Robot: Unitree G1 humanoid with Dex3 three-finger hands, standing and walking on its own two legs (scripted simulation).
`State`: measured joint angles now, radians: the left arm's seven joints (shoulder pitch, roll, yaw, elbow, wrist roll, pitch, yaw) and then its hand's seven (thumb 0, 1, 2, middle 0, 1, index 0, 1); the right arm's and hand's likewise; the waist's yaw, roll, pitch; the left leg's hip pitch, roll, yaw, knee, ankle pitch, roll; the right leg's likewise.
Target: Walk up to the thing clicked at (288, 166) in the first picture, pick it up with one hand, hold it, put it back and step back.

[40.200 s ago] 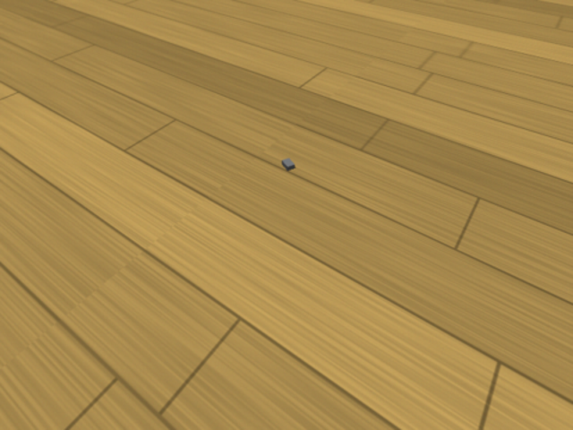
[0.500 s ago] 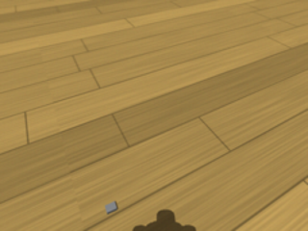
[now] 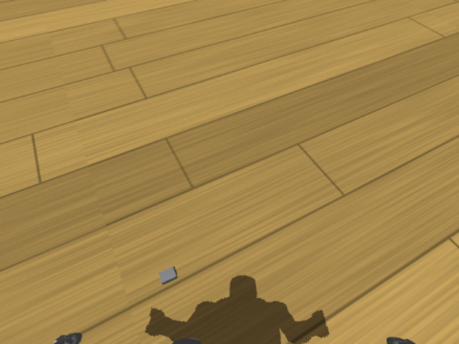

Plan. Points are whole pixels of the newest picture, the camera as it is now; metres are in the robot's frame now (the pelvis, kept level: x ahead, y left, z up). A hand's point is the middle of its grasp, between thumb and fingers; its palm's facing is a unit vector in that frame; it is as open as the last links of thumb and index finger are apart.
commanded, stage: step back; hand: left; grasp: from above
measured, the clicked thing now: (168, 275) +0.45 +0.26 -0.76
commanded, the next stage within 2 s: none
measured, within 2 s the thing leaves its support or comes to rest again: neither
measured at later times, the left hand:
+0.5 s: hand out of the picture +0.03 +0.30 -0.17, palm faces -0.12 -0.91 -0.39, open 7.4 cm
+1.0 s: hand out of the picture -0.09 +0.31 -0.16, palm faces -0.02 -0.93 -0.38, open 7.4 cm
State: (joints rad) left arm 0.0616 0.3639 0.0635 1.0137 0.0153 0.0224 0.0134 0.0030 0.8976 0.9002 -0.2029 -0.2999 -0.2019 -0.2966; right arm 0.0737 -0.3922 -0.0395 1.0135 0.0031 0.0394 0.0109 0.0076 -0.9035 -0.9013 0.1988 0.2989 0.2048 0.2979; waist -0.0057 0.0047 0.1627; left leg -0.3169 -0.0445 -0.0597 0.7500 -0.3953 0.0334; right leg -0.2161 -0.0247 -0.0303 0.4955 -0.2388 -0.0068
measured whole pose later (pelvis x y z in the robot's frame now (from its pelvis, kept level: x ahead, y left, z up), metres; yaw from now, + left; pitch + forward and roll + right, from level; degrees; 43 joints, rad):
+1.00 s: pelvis -0.23 +0.05 -0.02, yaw +0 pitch -4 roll +0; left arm 0.11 0.39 0.07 0.79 0.02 0.07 0.02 0.00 0.90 0.90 -0.20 -0.30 -0.20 -0.30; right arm 0.18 -0.39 -0.04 0.88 -0.03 0.02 0.01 0.01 -0.90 -0.90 0.20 0.30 0.21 0.30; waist -0.01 -0.03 0.19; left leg -0.27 -0.03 -0.03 0.67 -0.33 0.03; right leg -0.45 0.03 0.07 0.89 -0.48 -0.01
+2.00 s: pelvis -0.59 +0.00 -0.02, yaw -5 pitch -3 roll -2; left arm 0.19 0.37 0.07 0.92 0.04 0.03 0.00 0.00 0.90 0.90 -0.20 -0.30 -0.20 -0.30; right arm 0.09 -0.41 -0.05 0.85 -0.03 0.04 0.00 0.01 -0.90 -0.90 0.20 0.30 0.21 0.30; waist 0.01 0.06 0.15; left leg -0.45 0.08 -0.04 0.70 -0.25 0.00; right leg -0.19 0.05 0.01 0.64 -0.40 -0.01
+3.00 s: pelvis -0.58 +0.01 -0.01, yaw +0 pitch -2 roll -1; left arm 0.16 0.38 0.03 1.05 0.02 -0.01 0.00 0.00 0.90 0.90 -0.20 -0.30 -0.20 -0.30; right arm 0.07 -0.33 -0.02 1.04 -0.02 0.00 0.01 0.01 -0.90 -0.90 0.20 0.30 0.21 0.30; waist 0.03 0.00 0.09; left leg -0.31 0.05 0.02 0.59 -0.24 -0.02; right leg -0.17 -0.02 -0.04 0.55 -0.34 0.01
